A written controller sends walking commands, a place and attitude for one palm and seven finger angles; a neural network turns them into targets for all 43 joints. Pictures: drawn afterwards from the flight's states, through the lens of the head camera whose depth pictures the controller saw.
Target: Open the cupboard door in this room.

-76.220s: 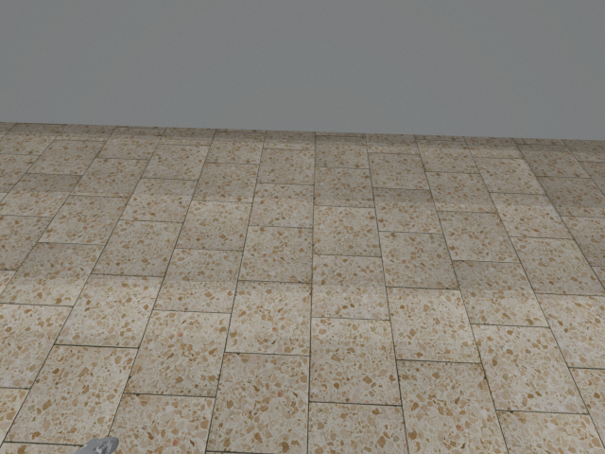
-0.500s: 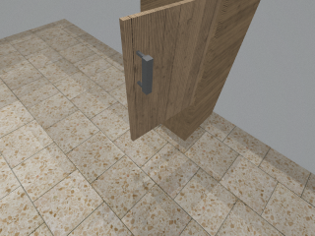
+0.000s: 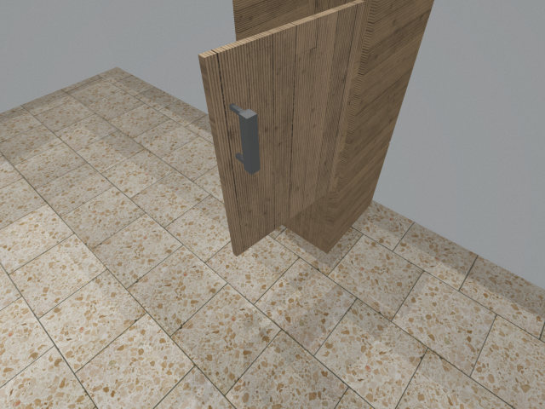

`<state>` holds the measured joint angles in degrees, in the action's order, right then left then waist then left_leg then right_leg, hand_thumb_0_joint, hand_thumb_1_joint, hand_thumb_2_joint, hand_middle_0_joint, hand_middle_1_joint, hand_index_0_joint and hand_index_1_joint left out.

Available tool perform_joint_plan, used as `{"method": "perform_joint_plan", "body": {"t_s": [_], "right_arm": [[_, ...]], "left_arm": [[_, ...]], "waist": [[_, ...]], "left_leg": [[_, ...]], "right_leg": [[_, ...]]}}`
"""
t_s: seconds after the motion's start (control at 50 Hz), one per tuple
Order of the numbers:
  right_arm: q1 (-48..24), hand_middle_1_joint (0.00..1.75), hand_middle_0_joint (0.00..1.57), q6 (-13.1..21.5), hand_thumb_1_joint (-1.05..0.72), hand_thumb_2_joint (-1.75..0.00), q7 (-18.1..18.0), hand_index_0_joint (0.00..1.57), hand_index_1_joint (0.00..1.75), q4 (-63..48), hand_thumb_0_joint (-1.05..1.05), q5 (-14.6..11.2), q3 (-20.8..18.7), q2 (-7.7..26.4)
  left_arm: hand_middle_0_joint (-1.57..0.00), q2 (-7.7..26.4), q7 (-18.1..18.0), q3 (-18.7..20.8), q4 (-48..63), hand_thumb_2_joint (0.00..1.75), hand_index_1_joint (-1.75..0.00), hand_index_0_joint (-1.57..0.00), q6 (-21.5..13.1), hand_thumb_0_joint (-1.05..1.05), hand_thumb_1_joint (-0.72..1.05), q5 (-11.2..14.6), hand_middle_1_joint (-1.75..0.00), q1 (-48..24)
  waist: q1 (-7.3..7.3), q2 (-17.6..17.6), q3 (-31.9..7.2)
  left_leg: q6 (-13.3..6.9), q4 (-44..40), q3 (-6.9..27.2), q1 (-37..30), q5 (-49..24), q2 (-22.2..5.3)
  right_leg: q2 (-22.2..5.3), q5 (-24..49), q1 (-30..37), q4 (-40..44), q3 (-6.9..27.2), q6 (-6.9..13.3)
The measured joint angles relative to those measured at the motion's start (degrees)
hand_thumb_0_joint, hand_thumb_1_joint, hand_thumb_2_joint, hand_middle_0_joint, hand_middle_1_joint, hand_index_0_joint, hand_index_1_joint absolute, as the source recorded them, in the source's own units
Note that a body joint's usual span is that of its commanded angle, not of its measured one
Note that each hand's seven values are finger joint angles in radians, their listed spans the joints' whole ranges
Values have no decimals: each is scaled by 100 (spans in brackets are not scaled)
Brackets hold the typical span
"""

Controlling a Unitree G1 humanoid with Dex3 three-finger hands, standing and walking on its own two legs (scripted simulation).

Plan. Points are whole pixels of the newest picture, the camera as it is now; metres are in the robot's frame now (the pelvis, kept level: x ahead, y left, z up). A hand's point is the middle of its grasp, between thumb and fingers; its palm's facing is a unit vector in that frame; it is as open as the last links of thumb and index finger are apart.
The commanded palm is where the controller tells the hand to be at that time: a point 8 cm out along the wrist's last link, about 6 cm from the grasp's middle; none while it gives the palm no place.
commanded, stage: let the arm hang, fingers relaxed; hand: left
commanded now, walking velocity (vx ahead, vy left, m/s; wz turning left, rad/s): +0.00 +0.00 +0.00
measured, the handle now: (243, 138) +0.60 +0.09 +0.07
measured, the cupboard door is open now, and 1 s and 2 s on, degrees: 82 82 82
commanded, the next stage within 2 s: look to check the result in 0.22 s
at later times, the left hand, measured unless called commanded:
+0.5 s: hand out of the picture +0.00 +0.16 -0.17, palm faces +0.04 -0.98 -0.20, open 7.4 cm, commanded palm none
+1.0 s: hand out of the picture +0.03 +0.16 -0.17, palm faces +0.03 -0.98 -0.21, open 7.4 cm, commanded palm none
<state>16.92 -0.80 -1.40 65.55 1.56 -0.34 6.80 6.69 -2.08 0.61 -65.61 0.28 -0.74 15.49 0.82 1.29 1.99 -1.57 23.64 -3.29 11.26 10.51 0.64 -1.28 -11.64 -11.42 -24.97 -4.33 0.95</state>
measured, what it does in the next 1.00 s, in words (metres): stands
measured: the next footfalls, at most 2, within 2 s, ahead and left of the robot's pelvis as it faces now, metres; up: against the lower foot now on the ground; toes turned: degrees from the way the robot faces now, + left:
none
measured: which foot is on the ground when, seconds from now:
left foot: down 0.00-1.00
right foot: down 0.00-1.00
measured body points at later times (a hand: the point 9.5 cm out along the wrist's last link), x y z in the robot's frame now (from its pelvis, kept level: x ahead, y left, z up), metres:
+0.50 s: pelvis +0.01 -0.01 +0.00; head +0.02 -0.02 +0.45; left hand +0.00 +0.21 -0.16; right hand -0.01 -0.22 -0.17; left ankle +0.03 +0.10 -0.74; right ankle +0.02 -0.11 -0.74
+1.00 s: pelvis +0.02 -0.02 +0.00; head +0.04 -0.03 +0.45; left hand +0.03 +0.21 -0.15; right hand +0.02 -0.24 -0.16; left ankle +0.03 +0.10 -0.74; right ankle +0.02 -0.11 -0.74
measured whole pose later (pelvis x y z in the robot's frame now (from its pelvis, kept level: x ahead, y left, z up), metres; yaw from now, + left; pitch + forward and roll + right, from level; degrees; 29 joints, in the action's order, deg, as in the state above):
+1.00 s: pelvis +0.02 -0.02 +0.00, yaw +0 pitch -2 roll +0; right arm 13.6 -0.4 -1.6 66.1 1.4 -0.4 9.1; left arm 8.6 -1.8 0.9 -65.8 -0.6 -0.4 13.5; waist 0.8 1.0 3.2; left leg 0.1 21.4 -2.4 8.8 11.0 -0.8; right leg 0.3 -12.1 -8.6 -22.0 -5.1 2.3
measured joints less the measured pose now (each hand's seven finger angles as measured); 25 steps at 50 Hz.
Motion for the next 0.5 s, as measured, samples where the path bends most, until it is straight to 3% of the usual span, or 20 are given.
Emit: {"method": "perform_joint_plan", "body": {"t_s": [0.5], "right_arm": [[-60,30,20,23,-91,-90,-24,20,30,4,1,-13,-32,78]], "left_arm": [[-20,98,9,52,-22,90,-30,-20,-34,1,91,30,-30,-26]], "waist": [[8,-33,99]], "left_leg": [[81,-27,54,-26,34,-70]], "right_leg": [[75,-29,57,74,-50,71]]}}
